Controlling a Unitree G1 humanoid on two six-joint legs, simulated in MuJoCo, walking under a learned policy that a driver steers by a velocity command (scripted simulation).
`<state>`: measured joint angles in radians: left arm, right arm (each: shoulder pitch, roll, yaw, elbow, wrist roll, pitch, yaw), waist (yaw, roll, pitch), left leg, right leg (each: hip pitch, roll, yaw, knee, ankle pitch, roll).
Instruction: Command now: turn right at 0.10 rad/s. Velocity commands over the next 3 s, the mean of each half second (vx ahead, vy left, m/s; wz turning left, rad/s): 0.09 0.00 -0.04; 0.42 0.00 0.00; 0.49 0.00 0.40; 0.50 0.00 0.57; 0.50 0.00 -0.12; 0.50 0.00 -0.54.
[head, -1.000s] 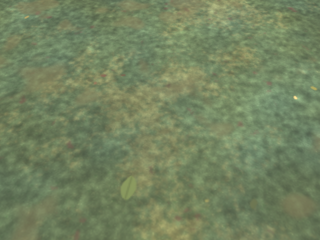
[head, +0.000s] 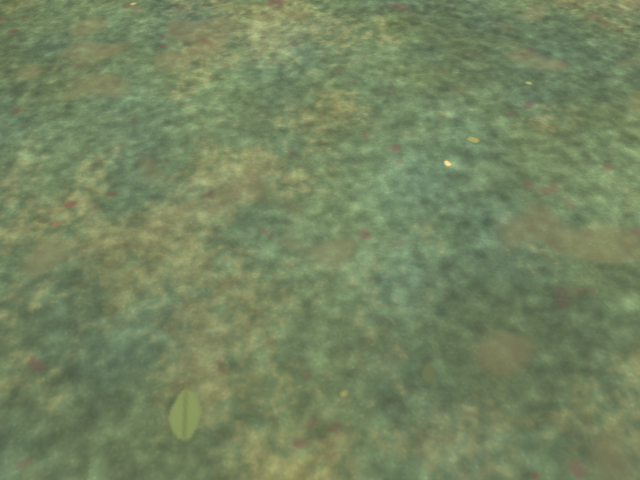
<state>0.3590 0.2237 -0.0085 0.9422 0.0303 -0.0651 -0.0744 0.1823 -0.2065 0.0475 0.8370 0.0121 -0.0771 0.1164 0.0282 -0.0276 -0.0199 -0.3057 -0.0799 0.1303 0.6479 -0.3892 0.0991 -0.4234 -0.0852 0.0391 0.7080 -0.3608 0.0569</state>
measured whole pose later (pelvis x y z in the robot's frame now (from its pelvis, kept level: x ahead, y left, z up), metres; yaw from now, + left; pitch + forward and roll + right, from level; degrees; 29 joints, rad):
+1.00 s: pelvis +0.29 -0.05 -0.11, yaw +0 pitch +2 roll -5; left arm 0.44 0.15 0.01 1.02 -0.04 -0.06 0.08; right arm 0.04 -0.23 -0.02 0.80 0.04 -0.05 0.06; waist 0.06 0.09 -0.02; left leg -0.51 0.07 -0.03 0.47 0.29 0.04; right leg -0.31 0.08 -0.06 1.24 -0.86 -0.04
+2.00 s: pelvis +0.78 +0.11 -0.19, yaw +32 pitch +3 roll -1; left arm 0.29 0.28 0.10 0.88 -0.02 -0.08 0.01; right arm 0.04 -0.26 -0.09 0.64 0.02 -0.03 0.04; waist 0.05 0.00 0.06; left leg -0.55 -0.02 0.03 0.66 -0.17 0.09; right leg -0.13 -0.11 -0.13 0.85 -0.50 0.04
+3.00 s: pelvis +1.30 +0.36 -0.18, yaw +7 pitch +3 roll +0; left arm 0.36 0.29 0.08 0.73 -0.02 -0.03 0.01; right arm 0.02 -0.26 -0.04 0.67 0.00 -0.12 0.01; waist 0.08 0.01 0.00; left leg -0.47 -0.02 -0.07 0.46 -0.03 -0.01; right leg -0.12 0.13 0.24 0.56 -0.46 -0.07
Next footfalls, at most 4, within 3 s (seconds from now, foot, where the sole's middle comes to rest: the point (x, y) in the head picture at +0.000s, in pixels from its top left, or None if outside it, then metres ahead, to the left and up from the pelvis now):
0.66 right None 0.17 -0.17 -0.75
1.04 left None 0.47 0.04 -0.94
1.44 right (385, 424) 0.71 -0.11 -0.94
1.96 left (244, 369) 0.85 0.26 -0.94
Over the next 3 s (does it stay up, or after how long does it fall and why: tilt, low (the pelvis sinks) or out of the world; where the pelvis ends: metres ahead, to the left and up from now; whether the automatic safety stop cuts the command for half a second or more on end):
stays up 1.30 0.36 -0.18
